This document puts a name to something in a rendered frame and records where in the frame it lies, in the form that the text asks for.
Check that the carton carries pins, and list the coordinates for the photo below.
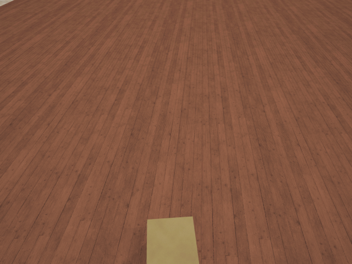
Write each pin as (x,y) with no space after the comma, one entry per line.
(171,241)

